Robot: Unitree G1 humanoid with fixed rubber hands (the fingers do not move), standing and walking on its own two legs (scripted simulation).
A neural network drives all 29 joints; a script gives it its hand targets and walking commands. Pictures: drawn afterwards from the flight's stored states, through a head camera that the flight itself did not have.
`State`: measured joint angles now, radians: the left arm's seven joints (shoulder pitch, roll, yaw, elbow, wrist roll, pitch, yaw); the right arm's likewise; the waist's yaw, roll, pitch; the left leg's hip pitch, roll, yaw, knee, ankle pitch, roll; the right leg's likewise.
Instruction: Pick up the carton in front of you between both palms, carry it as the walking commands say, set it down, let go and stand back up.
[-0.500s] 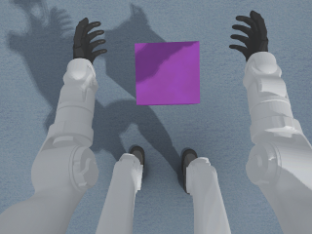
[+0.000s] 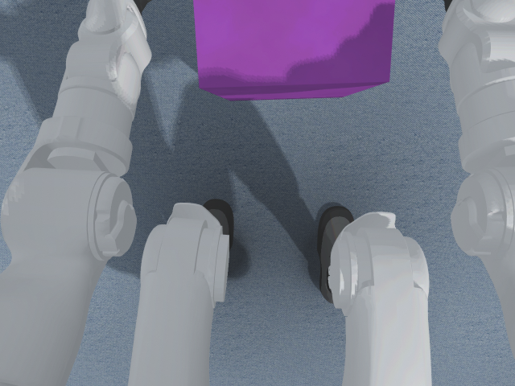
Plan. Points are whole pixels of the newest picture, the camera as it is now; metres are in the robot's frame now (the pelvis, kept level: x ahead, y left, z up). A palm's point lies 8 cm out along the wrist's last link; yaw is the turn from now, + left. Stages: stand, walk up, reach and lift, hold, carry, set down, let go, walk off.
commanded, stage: reach and lift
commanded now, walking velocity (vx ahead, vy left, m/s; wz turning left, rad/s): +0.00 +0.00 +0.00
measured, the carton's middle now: (287, 20) +0.56 -0.01 -0.27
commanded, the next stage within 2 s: none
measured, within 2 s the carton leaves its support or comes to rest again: leaves its support in 1.02 s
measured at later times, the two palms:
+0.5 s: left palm (147, 3) +0.56 +0.17 -0.20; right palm out of the picture +0.57 -0.18 -0.20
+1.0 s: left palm out of the picture +0.56 +0.15 -0.20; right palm out of the picture +0.56 -0.16 -0.20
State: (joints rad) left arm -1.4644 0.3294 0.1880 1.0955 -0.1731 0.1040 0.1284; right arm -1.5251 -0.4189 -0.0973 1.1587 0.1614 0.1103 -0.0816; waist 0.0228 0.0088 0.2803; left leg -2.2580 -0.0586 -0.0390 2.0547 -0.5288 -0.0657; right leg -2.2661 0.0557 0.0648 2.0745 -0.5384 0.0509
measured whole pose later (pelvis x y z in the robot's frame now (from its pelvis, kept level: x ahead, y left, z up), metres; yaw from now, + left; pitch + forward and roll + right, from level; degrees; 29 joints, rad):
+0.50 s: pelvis +0.01 +0.00 -0.03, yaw +0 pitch +38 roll +1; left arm -1.49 0.33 0.13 1.15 -0.21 0.04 0.13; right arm -1.53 -0.39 -0.05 1.19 0.21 0.05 -0.10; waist 0.01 0.01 0.36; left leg -2.27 -0.04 -0.03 2.19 -0.58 -0.05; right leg -2.27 0.04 0.05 2.20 -0.59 0.04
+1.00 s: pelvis +0.01 +0.00 -0.03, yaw +0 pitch +37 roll +1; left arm -1.42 0.24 0.24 0.96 -0.10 0.21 0.14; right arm -1.45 -0.28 -0.18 0.99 0.07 0.21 -0.11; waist 0.01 0.01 0.35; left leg -2.26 -0.06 -0.04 2.22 -0.61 -0.06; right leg -2.26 0.05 0.05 2.23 -0.62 0.05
